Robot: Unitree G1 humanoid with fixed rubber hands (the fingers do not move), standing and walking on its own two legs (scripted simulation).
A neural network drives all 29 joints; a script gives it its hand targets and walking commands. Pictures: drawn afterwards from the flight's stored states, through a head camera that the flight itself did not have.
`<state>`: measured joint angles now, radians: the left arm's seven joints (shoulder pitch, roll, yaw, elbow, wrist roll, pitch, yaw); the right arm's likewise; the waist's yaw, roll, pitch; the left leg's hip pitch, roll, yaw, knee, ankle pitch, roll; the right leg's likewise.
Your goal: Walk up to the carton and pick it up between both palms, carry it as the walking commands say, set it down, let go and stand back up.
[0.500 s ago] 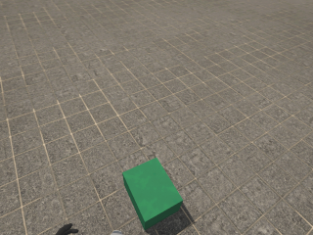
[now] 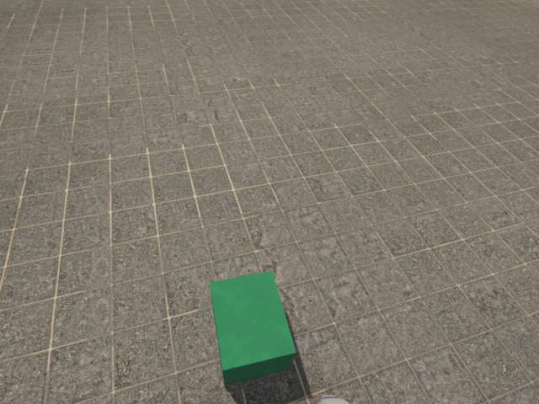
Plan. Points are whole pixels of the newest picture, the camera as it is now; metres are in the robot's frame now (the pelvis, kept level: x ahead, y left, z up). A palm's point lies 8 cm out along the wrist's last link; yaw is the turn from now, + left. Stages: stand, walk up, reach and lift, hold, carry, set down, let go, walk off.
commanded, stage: walk up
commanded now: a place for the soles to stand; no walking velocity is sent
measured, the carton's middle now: (249, 325) +0.52 +0.02 -0.67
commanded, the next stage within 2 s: none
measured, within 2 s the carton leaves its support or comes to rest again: neither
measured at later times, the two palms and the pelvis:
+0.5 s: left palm out of the picture +0.04 +0.14 -0.10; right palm out of the picture +0.15 -0.34 -0.11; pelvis +0.03 -0.12 +0.01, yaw +13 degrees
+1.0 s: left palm out of the picture +0.00 +0.16 -0.13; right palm (448, 368) +0.22 -0.30 -0.11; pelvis +0.05 -0.10 +0.00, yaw +21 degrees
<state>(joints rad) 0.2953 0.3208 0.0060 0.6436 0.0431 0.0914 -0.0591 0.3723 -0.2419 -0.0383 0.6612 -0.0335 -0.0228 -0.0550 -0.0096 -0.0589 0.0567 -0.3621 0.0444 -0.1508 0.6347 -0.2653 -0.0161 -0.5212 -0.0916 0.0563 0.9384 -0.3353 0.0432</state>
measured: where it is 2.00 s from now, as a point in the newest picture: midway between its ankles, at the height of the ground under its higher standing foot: outside the picture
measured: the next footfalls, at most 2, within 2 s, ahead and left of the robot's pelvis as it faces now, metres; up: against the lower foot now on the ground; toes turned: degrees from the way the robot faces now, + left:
right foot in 0.08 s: +0.14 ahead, -0.20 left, +0.00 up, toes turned +18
left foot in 0.34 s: +0.06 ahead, +0.00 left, +0.00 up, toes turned +15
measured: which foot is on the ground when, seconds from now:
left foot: down 0.00-0.08, up 0.10-0.32, down 0.34-1.00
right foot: up 0.00-0.06, down 0.08-1.00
